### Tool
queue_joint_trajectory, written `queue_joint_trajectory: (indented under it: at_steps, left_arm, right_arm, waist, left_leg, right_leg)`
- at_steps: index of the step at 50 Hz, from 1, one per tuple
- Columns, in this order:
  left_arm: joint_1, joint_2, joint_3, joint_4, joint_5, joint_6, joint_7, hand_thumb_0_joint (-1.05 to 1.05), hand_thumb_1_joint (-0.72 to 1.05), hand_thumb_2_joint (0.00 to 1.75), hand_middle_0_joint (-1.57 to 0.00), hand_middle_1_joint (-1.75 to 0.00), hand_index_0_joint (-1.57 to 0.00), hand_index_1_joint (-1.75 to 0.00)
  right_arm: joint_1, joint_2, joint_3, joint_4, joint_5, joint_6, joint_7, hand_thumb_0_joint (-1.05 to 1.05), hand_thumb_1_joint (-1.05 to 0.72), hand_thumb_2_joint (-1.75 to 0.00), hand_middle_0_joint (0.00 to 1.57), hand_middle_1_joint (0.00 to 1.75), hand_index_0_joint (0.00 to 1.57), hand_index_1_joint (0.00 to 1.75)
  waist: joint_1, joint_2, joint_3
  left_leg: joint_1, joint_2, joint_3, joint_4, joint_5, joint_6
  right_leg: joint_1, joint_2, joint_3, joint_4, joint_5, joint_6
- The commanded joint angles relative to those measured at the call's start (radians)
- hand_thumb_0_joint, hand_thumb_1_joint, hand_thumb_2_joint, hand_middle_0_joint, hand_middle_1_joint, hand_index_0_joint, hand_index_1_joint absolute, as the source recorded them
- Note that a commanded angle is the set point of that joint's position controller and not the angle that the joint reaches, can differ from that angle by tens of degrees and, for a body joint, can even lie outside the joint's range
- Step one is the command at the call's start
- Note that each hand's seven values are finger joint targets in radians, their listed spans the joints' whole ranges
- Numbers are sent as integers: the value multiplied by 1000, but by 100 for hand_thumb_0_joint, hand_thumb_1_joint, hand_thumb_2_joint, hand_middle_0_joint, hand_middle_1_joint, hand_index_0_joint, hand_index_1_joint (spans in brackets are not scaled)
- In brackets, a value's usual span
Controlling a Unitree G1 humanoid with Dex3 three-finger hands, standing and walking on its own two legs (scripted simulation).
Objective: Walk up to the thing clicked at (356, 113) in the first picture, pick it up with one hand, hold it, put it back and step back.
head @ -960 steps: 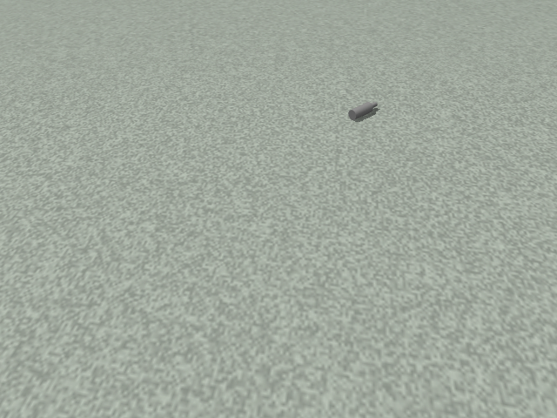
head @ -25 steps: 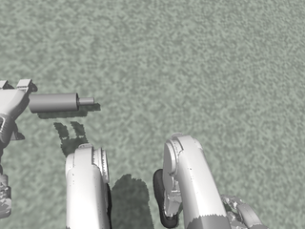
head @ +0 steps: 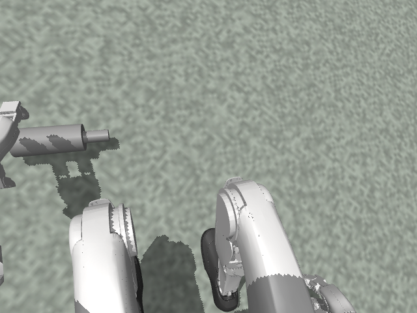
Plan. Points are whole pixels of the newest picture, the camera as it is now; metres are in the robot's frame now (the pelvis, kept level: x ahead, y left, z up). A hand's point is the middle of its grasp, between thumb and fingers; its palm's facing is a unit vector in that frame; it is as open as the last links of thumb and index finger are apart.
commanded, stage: rise first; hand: left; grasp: from above
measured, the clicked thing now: (63, 138) +0.49 +0.26 -0.30
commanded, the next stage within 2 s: approach in 1.96 s
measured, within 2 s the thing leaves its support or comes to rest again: neither
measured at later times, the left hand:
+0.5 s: hand (9, 152) +0.43 +0.33 -0.19, palm faces -0.46 -0.06 -0.88, open 14.0 cm
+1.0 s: hand (10, 147) +0.44 +0.33 -0.20, palm faces -0.47 -0.07 -0.88, open 14.1 cm
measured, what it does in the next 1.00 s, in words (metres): stands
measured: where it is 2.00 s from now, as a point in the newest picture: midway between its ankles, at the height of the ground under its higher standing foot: (178, 295)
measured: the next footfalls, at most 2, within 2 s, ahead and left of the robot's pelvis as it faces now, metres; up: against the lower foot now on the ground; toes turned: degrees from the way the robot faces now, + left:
none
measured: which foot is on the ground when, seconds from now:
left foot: down 0.00-1.00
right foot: down 0.00-1.00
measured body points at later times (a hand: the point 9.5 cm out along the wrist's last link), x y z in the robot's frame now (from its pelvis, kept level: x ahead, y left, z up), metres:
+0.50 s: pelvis +0.00 +0.00 -0.01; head +0.25 +0.09 +0.36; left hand +0.45 +0.33 -0.14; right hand +0.08 -0.27 -0.11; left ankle +0.07 +0.12 -0.30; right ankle +0.10 -0.11 -0.30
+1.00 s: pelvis +0.00 +0.00 -0.01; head +0.25 +0.09 +0.35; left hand +0.46 +0.33 -0.15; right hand +0.06 -0.27 -0.11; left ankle +0.07 +0.12 -0.30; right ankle +0.10 -0.11 -0.30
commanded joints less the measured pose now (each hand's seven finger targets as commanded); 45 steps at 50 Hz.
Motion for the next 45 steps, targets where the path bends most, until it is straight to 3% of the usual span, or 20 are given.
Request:
queue_joint_trajectory:
  at_steps: [1,2,4,6,10,19,22,23,31,32,37,40,42,45]
  left_arm:
    - [-270,287,35,-115,-22,9,35,0,-50,98,-8,-99,-9,-98]
    - [-289,311,49,-125,-26,5,36,0,-50,97,-8,-99,-9,-98]
    - [-253,286,37,-110,-30,7,33,0,-50,97,-7,-101,-9,-100]
    - [-262,278,26,-103,-28,10,32,0,-51,98,-7,-102,-8,-100]
    - [-298,298,34,-145,-34,7,33,0,-51,98,-7,-102,-8,-100]
    - [-305,270,11,-123,-31,14,38,0,-52,99,-6,-103,-7,-102]
    - [-304,280,16,-121,-32,16,43,0,-52,98,-6,-104,-8,-102]
    - [-295,277,17,-119,-29,19,44,0,-60,106,-7,-97,-4,-100]
    - [-326,309,27,-82,-24,30,48,0,-55,101,-7,-102,-7,-102]
    - [-315,289,17,-68,-23,34,46,0,-55,102,-7,-102,-6,-102]
    - [-315,313,16,-47,-24,31,33,0,-55,101,-7,-102,-7,-102]
    - [-339,335,27,-65,-27,20,33,0,-54,101,-7,-102,-7,-102]
    - [-349,356,38,-85,-25,13,36,0,-55,101,-6,-103,-7,-103]
    - [-354,342,21,-62,-13,6,32,0,-55,101,-7,-103,-7,-102]
  right_arm:
    - [186,-248,-74,-13,2,-8,-16,0,-91,-90,20,30,20,30]
    - [182,-250,-73,-12,1,-9,-15,0,-90,-90,20,30,20,30]
    - [189,-247,-66,-12,-5,-9,-13,0,-91,-90,20,30,20,30]
    - [191,-251,-69,-11,-3,-11,-11,0,-90,-90,20,30,20,30]
    - [193,-254,-68,-13,-1,-8,-11,0,-91,-90,20,30,20,30]
    - [196,-258,-61,-10,-1,-15,-8,0,-91,-90,20,30,20,30]
    - [197,-261,-59,-11,-1,-17,-8,0,-91,-90,20,30,20,30]
    - [201,-261,-60,-11,1,-17,-8,0,-91,-90,20,30,20,30]
    - [205,-266,-44,-17,-1,-20,-4,0,-91,-90,20,30,20,30]
    - [208,-265,-43,-17,-3,-21,-4,0,-91,-90,20,30,20,30]
    - [209,-268,-34,-19,-4,-23,-1,0,-91,-90,20,30,20,30]
    - [214,-272,-31,-23,-6,-21,-2,0,-91,-90,20,30,20,30]
    - [209,-270,-25,-21,-8,-18,-3,0,-91,-90,20,30,20,30]
    - [210,-271,-20,-20,-15,-16,-1,0,-91,-90,20,30,20,30]
  waist:
    - [13,264,-661]
    - [11,276,-671]
    - [18,273,-677]
    - [1,286,-653]
    - [7,301,-688]
    - [-17,294,-637]
    - [-10,321,-642]
    - [-9,320,-649]
    - [-28,326,-628]
    - [-32,312,-623]
    - [-37,313,-606]
    - [-39,318,-648]
    - [-25,342,-656]
    - [-49,347,-637]
  left_leg:
    - [506,-29,56,-248,209,22]
    - [500,-28,57,-240,212,21]
    - [511,-30,55,-242,237,19]
    - [522,-27,47,-246,230,16]
    - [536,-25,49,-235,245,17]
    - [532,-20,34,-238,220,12]
    - [533,-22,37,-242,215,10]
    - [548,-19,32,-240,229,8]
    - [516,-21,29,-235,231,10]
    - [527,-19,28,-232,233,10]
    - [498,-23,36,-220,221,13]
    - [503,-22,33,-209,245,12]
    - [508,-25,37,-215,243,10]
    - [512,-22,32,-210,242,8]
  right_leg:
    - [321,35,-25,-228,213,-35]
    - [319,33,-24,-217,213,-35]
    - [334,35,-27,-212,233,-35]
    - [301,34,-33,-208,225,-38]
    - [315,36,-31,-211,241,-38]
    - [272,33,-41,-200,220,-40]
    - [272,34,-40,-200,216,-41]
    - [271,33,-43,-193,226,-40]
    - [268,32,-46,-186,232,-38]
    - [265,32,-47,-187,233,-37]
    - [284,34,-44,-191,229,-38]
    - [305,36,-48,-183,247,-36]
    - [304,37,-46,-183,240,-38]
    - [292,41,-53,-181,238,-38]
